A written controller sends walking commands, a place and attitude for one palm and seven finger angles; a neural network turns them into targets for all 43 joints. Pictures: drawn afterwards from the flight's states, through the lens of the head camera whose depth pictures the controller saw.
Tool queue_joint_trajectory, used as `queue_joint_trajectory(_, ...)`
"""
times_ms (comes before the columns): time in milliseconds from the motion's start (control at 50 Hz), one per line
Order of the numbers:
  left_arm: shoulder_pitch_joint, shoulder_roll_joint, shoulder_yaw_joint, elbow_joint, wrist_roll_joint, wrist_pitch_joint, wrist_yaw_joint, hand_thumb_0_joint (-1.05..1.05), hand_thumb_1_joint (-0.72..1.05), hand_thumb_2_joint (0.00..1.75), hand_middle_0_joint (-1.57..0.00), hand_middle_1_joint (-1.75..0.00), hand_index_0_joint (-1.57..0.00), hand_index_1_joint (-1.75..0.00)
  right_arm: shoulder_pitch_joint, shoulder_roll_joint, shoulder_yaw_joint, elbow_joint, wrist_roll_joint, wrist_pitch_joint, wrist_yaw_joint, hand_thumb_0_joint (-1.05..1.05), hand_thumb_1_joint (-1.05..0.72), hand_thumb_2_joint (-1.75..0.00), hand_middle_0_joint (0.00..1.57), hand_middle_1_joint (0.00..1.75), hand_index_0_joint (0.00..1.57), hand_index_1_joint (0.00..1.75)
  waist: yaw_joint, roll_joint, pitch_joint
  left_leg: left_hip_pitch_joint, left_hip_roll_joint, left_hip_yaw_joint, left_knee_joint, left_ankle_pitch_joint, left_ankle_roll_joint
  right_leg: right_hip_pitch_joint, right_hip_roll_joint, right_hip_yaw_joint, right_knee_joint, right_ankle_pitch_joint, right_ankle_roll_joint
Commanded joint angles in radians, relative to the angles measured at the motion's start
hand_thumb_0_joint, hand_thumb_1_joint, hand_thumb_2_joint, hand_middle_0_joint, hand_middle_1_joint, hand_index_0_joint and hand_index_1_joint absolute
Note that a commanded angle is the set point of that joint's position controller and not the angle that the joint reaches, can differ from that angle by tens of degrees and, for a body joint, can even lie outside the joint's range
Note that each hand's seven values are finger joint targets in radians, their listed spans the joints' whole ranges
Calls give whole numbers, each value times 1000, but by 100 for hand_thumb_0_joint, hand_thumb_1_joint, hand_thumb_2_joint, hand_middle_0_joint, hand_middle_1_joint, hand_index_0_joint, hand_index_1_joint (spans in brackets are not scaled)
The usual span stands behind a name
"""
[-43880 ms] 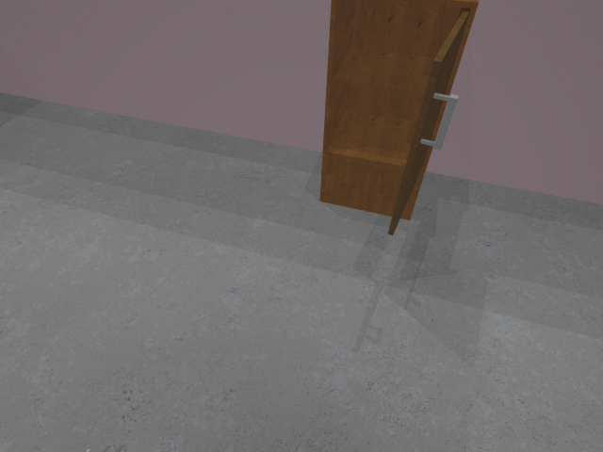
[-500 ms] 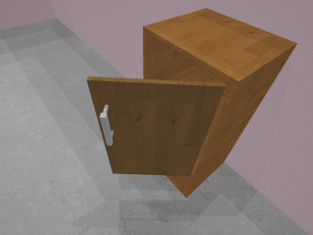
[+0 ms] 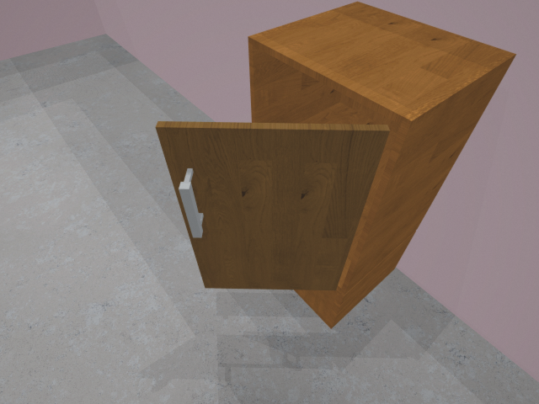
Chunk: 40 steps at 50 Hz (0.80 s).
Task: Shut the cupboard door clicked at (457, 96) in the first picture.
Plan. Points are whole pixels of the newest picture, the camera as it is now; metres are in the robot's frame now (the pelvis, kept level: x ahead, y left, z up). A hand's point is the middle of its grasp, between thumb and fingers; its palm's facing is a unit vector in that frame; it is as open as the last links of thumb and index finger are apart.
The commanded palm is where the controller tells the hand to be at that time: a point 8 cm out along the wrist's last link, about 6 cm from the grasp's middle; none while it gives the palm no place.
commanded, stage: come to a stop and stand still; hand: left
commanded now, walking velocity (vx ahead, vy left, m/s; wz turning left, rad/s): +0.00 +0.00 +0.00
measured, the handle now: (193, 204) +0.48 +0.19 -0.03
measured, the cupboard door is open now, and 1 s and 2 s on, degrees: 49 49 49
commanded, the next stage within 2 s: look again from close up in 0.52 s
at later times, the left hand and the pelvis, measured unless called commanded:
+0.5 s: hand out of the picture -0.01 +0.20 -0.17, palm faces -0.01 -0.98 -0.18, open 7.4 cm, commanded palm none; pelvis -0.02 +0.02 +0.01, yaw -1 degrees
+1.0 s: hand out of the picture -0.03 +0.20 -0.17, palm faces +0.00 -0.99 -0.16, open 7.4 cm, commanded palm none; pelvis -0.02 +0.04 +0.01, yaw -1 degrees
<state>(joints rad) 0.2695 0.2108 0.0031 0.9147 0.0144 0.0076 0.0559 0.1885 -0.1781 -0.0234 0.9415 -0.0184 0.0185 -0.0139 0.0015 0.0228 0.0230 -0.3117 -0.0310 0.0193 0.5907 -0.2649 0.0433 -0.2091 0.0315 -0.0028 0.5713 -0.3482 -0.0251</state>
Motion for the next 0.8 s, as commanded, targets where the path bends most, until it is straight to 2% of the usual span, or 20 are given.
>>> queue_joint_trajectory(0,-6,127,20,-90,6,-14,3,0,90,90,-20,-30,-20,-30,39,-100,-20,-73,-7,-17,5,0,-90,-90,20,30,20,30,-21,-72,31,40,76,-101,-58,28,0,-140,-134,173,-150,41,-59)
queue_joint_trajectory(40,-3,127,21,-92,4,-12,1,0,90,90,-20,-30,-20,-30,33,-114,-20,-75,-6,-20,5,0,-90,-90,20,30,20,30,-15,-62,42,15,87,-120,-84,20,6,-132,-116,147,-128,34,-47)
queue_joint_trajectory(100,19,118,18,-89,6,-9,-2,0,90,90,-20,-30,-20,-30,26,-128,-12,-68,-7,-26,5,0,-90,-90,20,30,20,30,3,-7,31,-7,117,-159,-152,26,24,-89,-81,108,-95,53,-29)
queue_joint_trajectory(140,29,114,17,-78,3,-8,-3,0,90,90,-20,-30,-20,-30,18,-133,-12,-61,-5,-26,4,0,-90,-90,20,30,20,30,7,-7,31,-21,120,-171,-175,-17,26,-76,-77,102,-95,40,-22)
queue_joint_trajectory(200,42,108,14,-63,4,-11,-5,0,90,90,-20,-30,-20,-30,26,-134,-9,-44,-4,-28,4,0,-90,-90,20,30,20,30,7,-17,7,3,125,-170,-193,-17,29,-59,-80,98,-103,61,-20)
queue_joint_trajectory(220,43,104,14,-56,3,-10,-6,0,90,90,-20,-30,-20,-30,26,-135,-9,-35,-4,-28,4,0,-90,-90,20,30,20,30,5,0,4,2,125,-169,-201,-38,27,-60,-81,101,-106,52,-18)
queue_joint_trajectory(280,51,99,11,-32,3,-12,-8,0,90,90,-20,-30,-20,-30,31,-135,-10,-12,-1,-28,3,0,-90,-90,20,30,20,30,1,-11,10,10,122,-171,-219,-72,23,-68,-87,109,-121,44,-17)
queue_joint_trajectory(320,64,90,8,-16,4,-14,-8,0,90,90,-20,-30,-20,-30,35,-130,-8,4,1,-31,3,0,-90,-90,20,30,20,30,4,-8,-6,28,128,-169,-225,-50,27,-54,-89,102,-126,70,-13)
queue_joint_trajectory(380,76,81,4,15,4,-14,-9,0,90,90,-20,-30,-20,-30,38,-127,-9,28,3,-30,1,0,-90,-90,20,30,20,30,0,10,18,27,127,-174,-247,-96,21,-71,-92,109,-142,51,-12)
queue_joint_trajectory(500,106,62,-3,70,6,-18,-9,0,90,90,-20,-30,-20,-30,53,-119,-9,72,8,-32,-1,0,-90,-90,20,30,20,30,0,-4,14,53,137,-176,-276,-93,23,-55,-96,99,-159,82,-5)
queue_joint_trajectory(580,121,50,-5,96,6,-19,-9,0,90,90,-20,-30,-20,-30,51,-111,-11,97,11,-31,-2,0,-90,-90,20,30,20,30,0,-17,45,43,130,-171,-285,-112,16,-70,-102,110,-178,67,-2)
queue_joint_trajectory(780,138,36,-7,135,8,-21,-8,0,90,90,-20,-30,-20,-30,51,-106,-13,129,13,-35,-3,0,-90,-90,20,30,20,30,1,-17,38,69,136,-176,-310,-92,15,-59,-108,102,-186,97,5)
